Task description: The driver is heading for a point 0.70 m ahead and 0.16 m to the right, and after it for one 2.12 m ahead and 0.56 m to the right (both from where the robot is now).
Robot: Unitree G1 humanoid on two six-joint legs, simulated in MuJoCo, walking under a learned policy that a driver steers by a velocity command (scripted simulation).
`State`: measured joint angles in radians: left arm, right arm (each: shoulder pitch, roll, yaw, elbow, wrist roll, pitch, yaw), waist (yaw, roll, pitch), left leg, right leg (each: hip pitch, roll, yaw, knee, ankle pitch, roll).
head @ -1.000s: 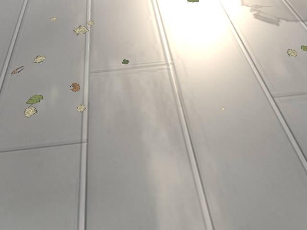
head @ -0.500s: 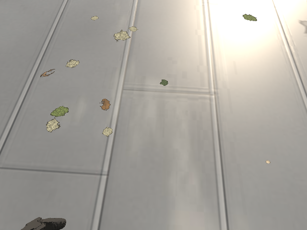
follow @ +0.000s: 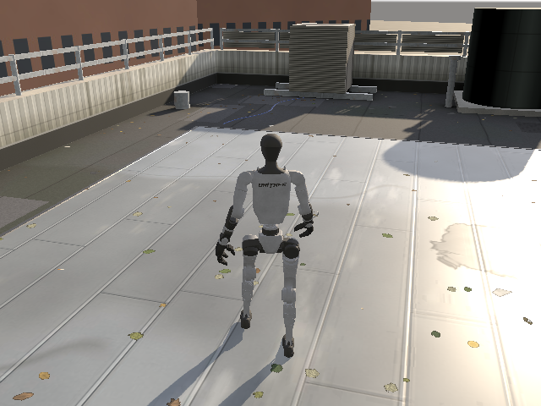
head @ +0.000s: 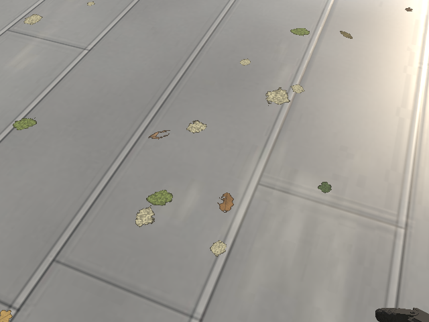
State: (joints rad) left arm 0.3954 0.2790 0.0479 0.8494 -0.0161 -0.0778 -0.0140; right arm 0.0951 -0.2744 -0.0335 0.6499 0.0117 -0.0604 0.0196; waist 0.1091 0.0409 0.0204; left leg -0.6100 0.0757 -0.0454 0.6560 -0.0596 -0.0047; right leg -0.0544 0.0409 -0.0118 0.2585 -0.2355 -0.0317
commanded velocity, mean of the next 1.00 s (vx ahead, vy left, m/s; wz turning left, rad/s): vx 0.39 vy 0.00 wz -0.42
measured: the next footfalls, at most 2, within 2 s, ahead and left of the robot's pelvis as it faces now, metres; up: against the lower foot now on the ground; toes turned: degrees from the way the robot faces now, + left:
left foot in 0.14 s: +0.24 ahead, +0.15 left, +0.00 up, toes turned -1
right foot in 0.64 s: +0.48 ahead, -0.16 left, +0.00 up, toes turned -24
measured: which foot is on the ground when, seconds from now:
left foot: up 0.00-0.12, down 0.14-0.66, up 0.68-1.00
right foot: down 0.00-0.14, up 0.16-0.62, down 0.64-1.00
